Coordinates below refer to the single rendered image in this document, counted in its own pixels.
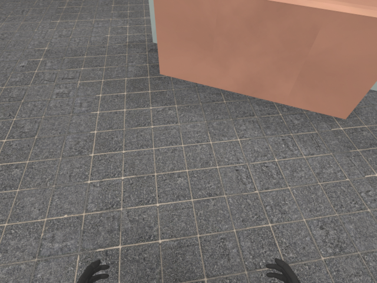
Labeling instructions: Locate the right robot hand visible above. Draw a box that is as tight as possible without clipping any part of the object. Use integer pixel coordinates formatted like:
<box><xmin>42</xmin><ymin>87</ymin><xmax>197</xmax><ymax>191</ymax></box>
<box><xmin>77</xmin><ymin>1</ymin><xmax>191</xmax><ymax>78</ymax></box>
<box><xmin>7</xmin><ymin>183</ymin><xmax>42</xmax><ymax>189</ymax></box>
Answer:
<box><xmin>266</xmin><ymin>258</ymin><xmax>301</xmax><ymax>283</ymax></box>

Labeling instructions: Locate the pedestal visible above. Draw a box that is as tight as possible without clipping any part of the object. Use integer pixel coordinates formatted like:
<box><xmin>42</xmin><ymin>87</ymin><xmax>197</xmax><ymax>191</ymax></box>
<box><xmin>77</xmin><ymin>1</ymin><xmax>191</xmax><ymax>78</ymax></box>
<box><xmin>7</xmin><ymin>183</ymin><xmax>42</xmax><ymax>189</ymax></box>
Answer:
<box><xmin>153</xmin><ymin>0</ymin><xmax>377</xmax><ymax>119</ymax></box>

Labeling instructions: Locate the left robot hand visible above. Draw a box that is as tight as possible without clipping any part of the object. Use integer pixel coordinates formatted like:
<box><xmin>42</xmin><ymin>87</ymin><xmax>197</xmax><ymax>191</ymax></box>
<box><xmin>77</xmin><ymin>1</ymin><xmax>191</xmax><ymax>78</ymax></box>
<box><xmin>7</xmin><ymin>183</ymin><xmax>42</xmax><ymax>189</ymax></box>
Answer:
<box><xmin>77</xmin><ymin>259</ymin><xmax>110</xmax><ymax>283</ymax></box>

